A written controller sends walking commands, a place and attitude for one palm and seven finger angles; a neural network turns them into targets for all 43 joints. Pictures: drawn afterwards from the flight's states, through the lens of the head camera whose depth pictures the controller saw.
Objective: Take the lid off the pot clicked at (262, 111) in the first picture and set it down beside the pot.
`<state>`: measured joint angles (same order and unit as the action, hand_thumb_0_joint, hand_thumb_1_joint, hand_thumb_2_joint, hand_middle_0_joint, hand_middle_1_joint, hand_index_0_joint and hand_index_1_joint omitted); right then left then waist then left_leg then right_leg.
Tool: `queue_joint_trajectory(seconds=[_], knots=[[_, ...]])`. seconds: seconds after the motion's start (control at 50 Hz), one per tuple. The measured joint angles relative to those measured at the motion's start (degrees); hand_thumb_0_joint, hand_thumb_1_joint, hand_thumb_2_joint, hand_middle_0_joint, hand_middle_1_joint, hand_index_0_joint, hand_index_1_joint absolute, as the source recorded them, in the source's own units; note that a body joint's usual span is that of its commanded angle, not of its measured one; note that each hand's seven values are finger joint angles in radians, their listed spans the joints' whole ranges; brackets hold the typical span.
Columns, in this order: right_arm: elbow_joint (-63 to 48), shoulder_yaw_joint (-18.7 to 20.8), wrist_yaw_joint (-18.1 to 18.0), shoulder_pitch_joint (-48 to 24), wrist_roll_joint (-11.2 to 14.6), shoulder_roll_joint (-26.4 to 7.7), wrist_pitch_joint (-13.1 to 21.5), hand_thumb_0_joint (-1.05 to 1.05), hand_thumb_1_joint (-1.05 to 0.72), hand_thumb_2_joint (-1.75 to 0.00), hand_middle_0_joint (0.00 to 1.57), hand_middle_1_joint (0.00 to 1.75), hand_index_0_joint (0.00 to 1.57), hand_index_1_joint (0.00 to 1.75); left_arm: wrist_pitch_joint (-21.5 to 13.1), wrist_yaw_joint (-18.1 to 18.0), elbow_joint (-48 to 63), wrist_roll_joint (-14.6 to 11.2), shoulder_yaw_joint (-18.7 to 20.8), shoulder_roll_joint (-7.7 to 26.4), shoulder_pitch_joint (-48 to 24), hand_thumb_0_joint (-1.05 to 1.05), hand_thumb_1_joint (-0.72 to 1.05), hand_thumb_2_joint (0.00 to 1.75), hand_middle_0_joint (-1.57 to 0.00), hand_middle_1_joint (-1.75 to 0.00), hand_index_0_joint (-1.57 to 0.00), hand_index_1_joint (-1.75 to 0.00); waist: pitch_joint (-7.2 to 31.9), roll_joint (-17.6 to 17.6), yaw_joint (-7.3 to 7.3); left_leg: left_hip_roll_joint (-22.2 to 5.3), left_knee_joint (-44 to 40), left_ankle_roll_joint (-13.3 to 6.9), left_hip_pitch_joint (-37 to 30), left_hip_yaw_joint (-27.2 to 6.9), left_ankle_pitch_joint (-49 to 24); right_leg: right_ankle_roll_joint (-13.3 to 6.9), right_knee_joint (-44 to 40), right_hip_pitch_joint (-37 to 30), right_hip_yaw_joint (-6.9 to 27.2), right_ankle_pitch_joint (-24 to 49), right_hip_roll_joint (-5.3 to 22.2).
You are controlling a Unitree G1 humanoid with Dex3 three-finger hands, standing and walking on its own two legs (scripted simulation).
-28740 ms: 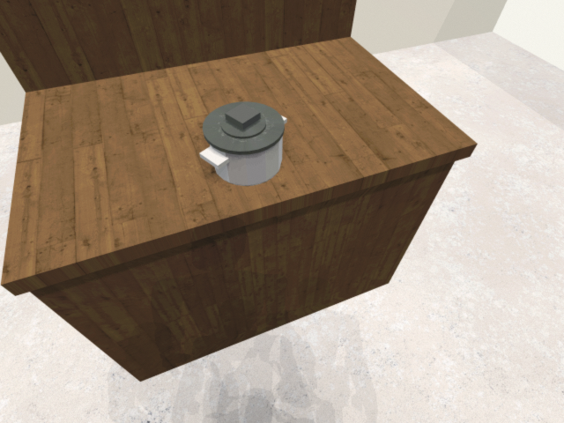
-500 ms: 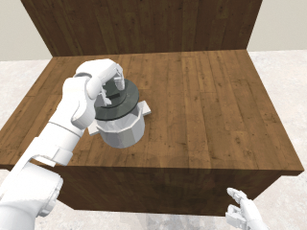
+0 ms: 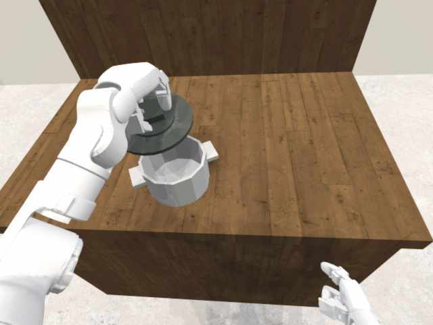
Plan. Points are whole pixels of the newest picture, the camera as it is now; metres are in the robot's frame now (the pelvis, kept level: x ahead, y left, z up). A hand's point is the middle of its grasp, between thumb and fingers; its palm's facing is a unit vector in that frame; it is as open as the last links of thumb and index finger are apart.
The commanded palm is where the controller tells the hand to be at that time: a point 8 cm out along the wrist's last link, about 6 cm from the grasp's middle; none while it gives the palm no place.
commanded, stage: lift the lid straight up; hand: left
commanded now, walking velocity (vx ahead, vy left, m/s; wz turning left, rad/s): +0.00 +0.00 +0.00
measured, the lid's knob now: (148, 112) +0.44 +0.16 +0.17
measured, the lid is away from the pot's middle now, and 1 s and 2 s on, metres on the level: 0.02 0.04 0.17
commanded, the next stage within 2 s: move the lid sideways beside the pot in 0.68 s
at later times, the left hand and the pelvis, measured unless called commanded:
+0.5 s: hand (145, 83) +0.43 +0.14 +0.24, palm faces -0.11 -0.08 -0.99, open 7.9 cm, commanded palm +0.40 +0.15 +0.31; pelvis +0.00 +0.00 +0.00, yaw +0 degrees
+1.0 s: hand (127, 86) +0.42 +0.17 +0.24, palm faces -0.11 -0.08 -0.99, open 7.9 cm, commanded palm +0.39 +0.18 +0.31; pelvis +0.00 +0.00 +0.00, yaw -1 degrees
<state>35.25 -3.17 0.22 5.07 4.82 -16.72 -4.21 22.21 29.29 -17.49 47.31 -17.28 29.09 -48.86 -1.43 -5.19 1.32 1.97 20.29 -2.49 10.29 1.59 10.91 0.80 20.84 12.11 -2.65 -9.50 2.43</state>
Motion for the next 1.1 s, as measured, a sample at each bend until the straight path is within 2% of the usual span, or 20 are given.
queue_joint_trajectory(seconds=[0.46,0.62,0.8,0.86,1.1], knots=[[0.0,-0.7,0.1,0.4,0.0,0.4,0.3,0.02,-0.91,-0.90,0.20,0.30,0.20,0.30,1.3,0.7,-0.7,0.6,0.1,-0.8,-6.2,0.03,0.05,0.89,-0.69,-0.90,-0.77,-0.93,1.2,-0.5,0.05,0.3,-1.1,-0.2,0.0,0.3,-0.6,0.2,-0.3,0.5,0.4,0.3,0.3],[-0.5,-0.4,0.1,0.8,0.3,-0.2,-0.2,0.02,-0.91,-0.90,0.20,0.30,0.20,0.30,2.1,1.5,-1.2,0.9,1.5,0.2,-6.6,0.03,0.05,0.89,-0.69,-0.90,-0.77,-0.93,1.4,-0.6,-0.25,0.0,-1.1,0.0,0.3,0.5,-0.5,0.0,-0.3,0.9,0.6,0.3,0.0],[-0.8,-0.1,-0.2,0.8,0.4,-0.7,0.3,0.02,-0.91,-0.90,0.20,0.30,0.20,0.30,2.0,2.4,1.0,0.2,1.0,0.8,-5.7,0.03,0.05,0.89,-0.69,-0.90,-0.77,-0.93,1.0,-0.5,0.11,-0.1,-0.8,0.1,0.2,0.3,-0.5,-0.1,-0.3,0.6,0.4,0.3,-0.1],[-0.7,-0.3,-0.2,0.2,0.4,-0.6,0.1,0.02,-0.91,-0.90,0.20,0.30,0.20,0.30,1.7,2.4,0.4,0.7,1.4,0.9,-5.7,0.03,0.05,0.89,-0.69,-0.90,-0.77,-0.93,1.2,-0.4,0.19,-0.1,-0.7,0.1,0.2,0.4,-0.4,-0.1,-0.2,0.7,0.5,0.3,-0.2],[-1.5,-0.5,-0.6,-0.1,0.7,-0.5,-0.7,0.02,-0.91,-0.90,0.20,0.30,0.20,0.30,0.8,3.6,0.2,0.9,3.6,4.4,-4.1,0.03,0.05,0.89,-0.69,-0.90,-0.77,-0.93,1.0,-0.3,0.43,0.0,-0.1,0.0,0.8,0.2,-0.5,0.0,0.2,1.0,0.4,0.5,-0.1]])
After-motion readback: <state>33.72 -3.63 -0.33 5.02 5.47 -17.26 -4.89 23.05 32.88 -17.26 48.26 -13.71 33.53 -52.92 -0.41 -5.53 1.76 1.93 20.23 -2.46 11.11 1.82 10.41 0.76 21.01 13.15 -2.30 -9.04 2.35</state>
